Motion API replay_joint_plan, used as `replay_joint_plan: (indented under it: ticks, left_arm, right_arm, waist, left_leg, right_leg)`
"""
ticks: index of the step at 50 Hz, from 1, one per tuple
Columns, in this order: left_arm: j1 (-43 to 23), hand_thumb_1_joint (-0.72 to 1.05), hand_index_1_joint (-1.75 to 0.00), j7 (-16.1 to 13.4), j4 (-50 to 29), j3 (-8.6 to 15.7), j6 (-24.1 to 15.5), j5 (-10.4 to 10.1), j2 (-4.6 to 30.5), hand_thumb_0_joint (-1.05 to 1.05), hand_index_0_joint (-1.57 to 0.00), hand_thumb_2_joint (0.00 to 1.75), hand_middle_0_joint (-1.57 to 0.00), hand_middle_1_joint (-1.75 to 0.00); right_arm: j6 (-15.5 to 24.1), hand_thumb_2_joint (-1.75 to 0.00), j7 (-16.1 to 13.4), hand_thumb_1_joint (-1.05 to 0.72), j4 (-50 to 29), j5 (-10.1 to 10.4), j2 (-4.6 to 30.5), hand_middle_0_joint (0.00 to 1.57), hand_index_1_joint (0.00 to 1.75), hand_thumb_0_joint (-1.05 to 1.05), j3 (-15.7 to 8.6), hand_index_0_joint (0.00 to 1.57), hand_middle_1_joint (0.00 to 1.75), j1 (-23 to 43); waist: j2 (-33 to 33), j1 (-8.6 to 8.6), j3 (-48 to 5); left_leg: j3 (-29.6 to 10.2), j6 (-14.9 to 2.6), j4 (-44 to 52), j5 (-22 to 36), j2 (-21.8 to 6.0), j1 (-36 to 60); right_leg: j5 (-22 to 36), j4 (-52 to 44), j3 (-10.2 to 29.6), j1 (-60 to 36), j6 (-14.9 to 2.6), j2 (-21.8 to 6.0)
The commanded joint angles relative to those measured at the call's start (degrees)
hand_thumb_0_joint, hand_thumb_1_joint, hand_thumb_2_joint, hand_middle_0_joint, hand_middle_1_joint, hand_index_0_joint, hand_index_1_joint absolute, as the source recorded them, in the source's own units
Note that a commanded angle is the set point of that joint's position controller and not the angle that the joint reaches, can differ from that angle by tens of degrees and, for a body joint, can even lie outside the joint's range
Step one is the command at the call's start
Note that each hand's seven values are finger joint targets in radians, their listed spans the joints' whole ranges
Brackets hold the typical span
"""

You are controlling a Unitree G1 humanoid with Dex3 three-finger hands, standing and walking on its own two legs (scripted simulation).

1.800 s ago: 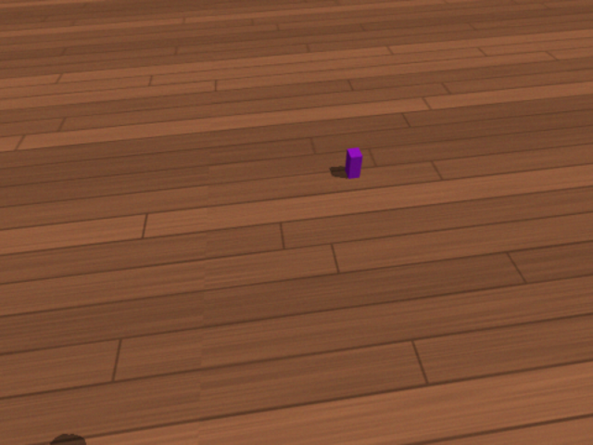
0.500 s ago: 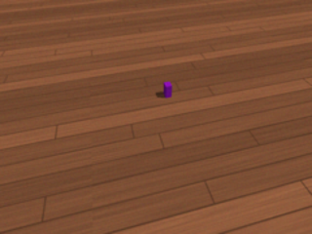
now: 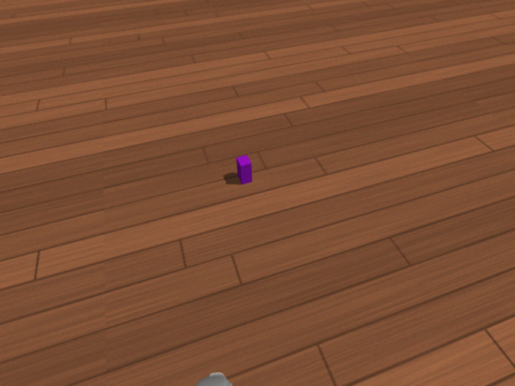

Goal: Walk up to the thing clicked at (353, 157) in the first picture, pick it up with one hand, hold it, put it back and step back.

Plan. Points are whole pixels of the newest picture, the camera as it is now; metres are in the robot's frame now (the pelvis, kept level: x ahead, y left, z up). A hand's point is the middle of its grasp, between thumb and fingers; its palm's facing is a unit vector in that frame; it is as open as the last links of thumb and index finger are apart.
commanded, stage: walk up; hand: left
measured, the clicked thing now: (244, 169) +1.24 +0.16 -0.70
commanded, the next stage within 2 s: none
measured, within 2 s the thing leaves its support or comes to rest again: neither
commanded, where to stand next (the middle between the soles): +0.91 -0.02 m, yaw -4 degrees
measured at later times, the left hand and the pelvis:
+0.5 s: hand (168, 258) +0.39 +0.24 -0.12, palm faces -0.14 -0.89 -0.43, open 7.4 cm; pelvis +0.24 -0.03 -0.02, yaw -5 degrees
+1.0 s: hand (165, 226) +0.50 +0.28 -0.16, palm faces -0.12 -0.92 -0.37, open 7.4 cm; pelvis +0.45 +0.00 -0.01, yaw -5 degrees
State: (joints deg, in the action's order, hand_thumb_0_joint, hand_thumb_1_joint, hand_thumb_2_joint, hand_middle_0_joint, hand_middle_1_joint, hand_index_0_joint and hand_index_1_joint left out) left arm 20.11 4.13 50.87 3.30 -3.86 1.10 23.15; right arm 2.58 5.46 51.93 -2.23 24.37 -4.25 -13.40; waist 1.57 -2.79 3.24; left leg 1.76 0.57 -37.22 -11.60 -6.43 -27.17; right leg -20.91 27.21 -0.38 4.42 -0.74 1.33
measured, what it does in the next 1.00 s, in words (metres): walks ahead: left foot, then right foot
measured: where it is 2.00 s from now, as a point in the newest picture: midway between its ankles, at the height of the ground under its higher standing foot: (280, 245)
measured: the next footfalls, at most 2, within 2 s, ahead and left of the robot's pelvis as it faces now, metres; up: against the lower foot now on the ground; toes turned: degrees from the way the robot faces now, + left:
left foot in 0.04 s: +0.19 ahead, +0.14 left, +0.00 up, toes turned +5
right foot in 0.44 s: +0.35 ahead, -0.15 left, +0.00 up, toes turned -9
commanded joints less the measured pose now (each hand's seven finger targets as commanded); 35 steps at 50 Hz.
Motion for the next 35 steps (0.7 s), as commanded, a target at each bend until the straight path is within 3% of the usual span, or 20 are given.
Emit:
replay_joint_plan:
  ticks: [1, 2, 3, 4, 5, 7, 9, 13, 15, 17, 20, 21, 22, 23, 24, 25, 26, 29, 34, 35]
  left_arm:
    - [-5.4, 0.90, -0.30, -1.4, -7.1, 3.8, -1.6, -0.3, 15.0, 0.00, -0.20, 0.90, -0.20, -0.30]
    - [-2.6, 0.90, -0.30, -1.5, -7.2, 2.7, -1.6, -0.3, 11.8, 0.00, -0.20, 0.90, -0.20, -0.30]
    - [-0.6, 0.90, -0.30, -1.7, -7.8, 1.6, -1.5, -1.3, 7.3, 0.00, -0.20, 0.90, -0.20, -0.30]
    - [-0.1, 0.90, -0.30, -2.8, -6.6, 2.8, -1.2, -1.1, 13.4, 0.00, -0.20, 0.90, -0.20, -0.30]
    - [-1.5, 0.90, -0.30, -2.9, -6.1, 2.4, -1.4, -1.0, 15.3, 0.00, -0.20, 0.90, -0.20, -0.30]
    - [-0.5, 0.90, -0.30, -2.2, -4.1, 2.7, -1.4, -1.5, 14.6, 0.00, -0.20, 0.90, -0.20, -0.30]
    - [0.5, 0.90, -0.30, -1.3, -3.2, 2.7, -1.0, -1.3, 13.6, 0.00, -0.20, 0.90, -0.20, -0.30]
    - [-6.0, 0.90, -0.30, 0.2, -5.7, 2.3, -0.6, -0.7, 11.5, 0.00, -0.20, 0.90, -0.20, -0.30]
    - [-8.3, 0.90, -0.30, 0.6, -6.1, 2.3, -0.8, -0.5, 10.7, 0.00, -0.20, 0.90, -0.20, -0.30]
    - [-9.0, 0.90, -0.30, 0.7, -5.8, 2.7, -0.8, -0.5, 10.7, 0.00, -0.20, 0.90, -0.20, -0.30]
    - [-3.8, 0.90, -0.30, 0.3, -3.5, 3.7, -1.1, -0.5, 12.0, 0.00, -0.20, 0.90, -0.20, -0.30]
    - [0.7, 0.90, -0.30, -0.3, -2.2, 4.9, -1.6, -0.4, 14.2, 0.00, -0.20, 0.90, -0.20, -0.30]
    - [6.4, 0.90, -0.30, -1.2, -1.7, 6.5, -2.2, -0.1, 18.9, 0.00, -0.20, 0.90, -0.20, -0.30]
    - [6.9, 0.90, -0.30, -1.5, -3.0, 6.8, -2.4, -0.9, 23.5, 0.00, -0.20, 0.90, -0.20, -0.30]
    - [3.1, 0.90, -0.30, -1.7, -4.2, 6.1, -2.2, -1.6, 22.6, 0.00, -0.20, 0.90, -0.20, -0.30]
    - [0.0, 0.90, -0.30, -2.0, -4.6, 5.7, -1.9, -2.2, 20.6, 0.00, -0.20, 0.90, -0.20, -0.30]
    - [-2.5, 0.90, -0.30, -2.4, -5.0, 5.2, -2.0, -2.1, 18.7, 0.00, -0.20, 0.90, -0.20, -0.30]
    - [-4.5, 0.90, -0.30, -2.3, -5.6, 4.3, -2.6, -1.6, 16.1, 0.00, -0.20, 0.90, -0.20, -0.30]
    - [-2.8, 0.90, -0.30, -2.3, -6.5, 4.6, -3.2, -0.9, 16.2, 0.00, -0.20, 0.90, -0.20, -0.30]
    - [-1.6, 0.90, -0.30, -2.3, -6.2, 4.6, -3.1, -1.0, 16.0, 0.00, -0.20, 0.90, -0.20, -0.30]
  right_arm:
    - [3.3, -0.90, -1.8, -0.90, -3.6, 0.4, 11.6, 0.20, 0.30, 0.00, -4.7, 0.20, 0.30, -6.0]
    - [3.7, -0.90, -2.5, -0.90, -2.0, -0.1, 15.2, 0.20, 0.30, 0.00, -6.1, 0.20, 0.30, -13.6]
    - [4.2, -0.90, -3.1, -0.90, -3.2, -0.7, 19.4, 0.20, 0.30, 0.00, -7.1, 0.20, 0.30, -17.3]
    - [4.0, -0.90, -2.9, -0.90, -4.6, 1.5, 20.9, 0.20, 0.30, 0.00, -7.2, 0.20, 0.30, -12.3]
    - [3.9, -0.90, -3.0, -0.90, -6.0, 2.2, 19.1, 0.20, 0.30, 0.00, -6.7, 0.20, 0.30, -8.4]
    - [3.9, -0.90, -3.2, -0.90, -7.5, 2.0, 15.2, 0.20, 0.30, 0.00, -4.8, 0.20, 0.30, -3.9]
    - [4.3, -0.90, -3.2, -0.90, -7.4, 2.0, 13.9, 0.20, 0.30, 0.00, -3.7, 0.20, 0.30, -3.7]
    - [4.4, -0.90, -3.1, -0.90, -8.0, 1.4, 15.3, 0.20, 0.30, 0.00, -4.0, 0.20, 0.30, -5.5]
    - [4.4, -0.90, -3.1, -0.90, -8.1, 1.6, 15.1, 0.20, 0.30, 0.00, -3.8, 0.20, 0.30, -6.2]
    - [4.1, -0.90, -3.0, -0.90, -8.6, 1.7, 15.2, 0.20, 0.30, 0.00, -3.6, 0.20, 0.30, -4.8]
    - [3.2, -0.90, -3.1, -0.90, -9.7, 2.0, 14.0, 0.20, 0.30, 0.00, -3.2, 0.20, 0.30, -3.0]
    - [3.1, -0.90, -3.1, -0.90, -9.4, 1.8, 11.4, 0.20, 0.30, 0.00, -2.1, 0.20, 0.30, -5.4]
    - [3.1, -0.90, -3.1, -0.90, -10.1, 2.0, 7.3, 0.20, 0.30, 0.00, -0.7, 0.20, 0.30, -7.7]
    - [2.6, -0.90, -3.3, -0.90, -10.4, 2.3, 9.6, 0.20, 0.30, 0.00, -1.1, 0.20, 0.30, -7.0]
    - [1.9, -0.90, -4.0, -0.90, -8.8, 1.5, 13.9, 0.20, 0.30, 0.00, -2.2, 0.20, 0.30, -4.1]
    - [1.8, -0.90, -3.9, -0.90, -7.4, 2.2, 14.1, 0.20, 0.30, 0.00, -2.2, 0.20, 0.30, -4.5]
    - [1.7, -0.90, -3.7, -0.90, -6.5, 2.8, 13.3, 0.20, 0.30, 0.00, -1.9, 0.20, 0.30, -5.4]
    - [1.4, -0.90, -2.6, -0.90, -4.1, 2.0, 11.8, 0.20, 0.30, 0.00, -2.1, 0.20, 0.30, -9.6]
    - [1.2, -0.90, -1.3, -0.90, -6.0, 0.9, 10.4, 0.20, 0.30, 0.00, -2.4, 0.20, 0.30, -2.9]
    - [1.4, -0.90, -1.0, -0.90, -6.6, 0.8, 10.0, 0.20, 0.30, 0.00, -2.3, 0.20, 0.30, -1.1]
  waist:
    - [-0.9, 6.94, -3.5]
    - [8.8, 10.25, -7.4]
    - [18.9, 10.53, -8.9]
    - [10.3, 8.38, -8.2]
    - [4.1, 6.56, -4.3]
    - [5.0, 4.21, 0.3]
    - [7.0, 3.44, 0.6]
    - [7.9, 4.88, -0.1]
    - [7.0, 5.24, -1.0]
    - [7.0, 4.36, -1.0]
    - [1.5, 0.37, -4.2]
    - [-5.4, -1.82, -7.8]
    - [-18.7, -4.46, -10.9]
    - [-20.3, -4.36, -9.4]
    - [-10.6, -3.20, -4.9]
    - [-6.7, -1.59, -2.1]
    - [-6.8, -0.14, -1.1]
    - [-10.4, 2.47, -0.5]
    - [-9.8, 0.71, 1.0]
    - [-9.4, 0.05, 0.9]
  left_leg:
    - [3.2, -2.13, 6.2, 0.5, 4.2, 24.4]
    - [-3.6, -4.78, 10.7, -8.5, 0.3, 34.8]
    - [-32.0, -8.92, 20.1, -19.9, -16.0, 40.5]
    - [-42.9, -15.17, 26.4, -28.4, -20.4, 34.2]
    - [-36.2, -14.73, 25.5, -26.7, -19.3, 28.5]
    - [-21.2, -12.94, 23.9, -17.3, -13.6, 21.9]
    - [-12.0, -12.16, 23.9, -6.3, -11.1, 17.0]
    - [-6.0, -14.99, 23.1, 2.8, -11.7, 20.2]
    - [-2.7, -13.29, 20.9, 7.2, -9.7, 20.0]
    - [-1.1, -11.59, 19.4, 5.6, -8.8, 15.6]
    - [1.6, -9.16, 9.1, 2.6, -6.6, 11.3]
    - [3.7, -7.59, -3.6, 5.2, -3.9, 8.0]
    - [6.1, -4.98, -20.6, -4.9, 1.5, -0.9]
    - [2.3, -3.01, -29.5, -18.7, 7.0, -11.6]
    - [-3.3, -2.83, -33.8, -18.7, 2.9, -11.7]
    - [-6.2, -3.09, -33.2, -13.8, 1.0, -11.6]
    - [-5.6, -3.34, -31.1, -10.8, 0.3, -11.1]
    - [-4.0, -2.00, -23.8, -5.8, -0.3, -5.1]
    - [-1.4, -0.15, -9.2, -2.3, -0.7, -4.6]
    - [-0.9, -0.29, -6.1, -1.4, -0.4, -4.8]
  right_leg:
    - [15.7, 5.0, 5.9, 15.9, -7.76, -10.2]
    - [16.5, 23.1, 2.1, 22.6, -5.75, -5.3]
    - [-6.0, 38.1, 2.2, 35.6, -2.10, 3.8]
    - [-9.6, 43.9, 8.4, 35.5, -3.23, 2.2]
    - [-5.0, 45.4, 9.3, 35.4, -2.77, -1.1]
    - [-0.3, 40.5, 8.0, 33.5, -2.08, -4.7]
    - [1.6, 34.1, 6.2, 28.6, -0.58, -5.8]
    - [2.3, 20.1, 1.3, 27.9, 0.87, -7.5]
    - [7.8, 13.7, -0.5, 24.1, 0.11, -6.5]
    - [11.7, 9.8, -2.2, 17.5, -0.53, -5.2]
    - [14.2, 5.6, -4.6, 3.9, -1.53, -2.5]
    - [9.7, 3.6, -2.2, -5.4, -2.52, -2.2]
    - [-3.9, -2.5, 13.2, -12.1, -5.22, -12.1]
    - [-11.3, -14.1, 40.3, -12.7, -11.95, -25.2]
    - [-13.1, -13.7, 41.5, -5.6, -15.01, -26.5]
    - [-8.2, -12.8, 32.8, -2.7, -14.20, -23.8]
    - [-4.3, -12.1, 26.1, -0.3, -12.99, -20.5]
    - [7.3, -12.0, 13.7, 6.1, -11.40, -15.5]
    - [3.5, -13.2, 8.5, 7.7, -12.46, -15.2]
    - [6.4, -12.1, 7.4, 6.0, -12.06, -14.5]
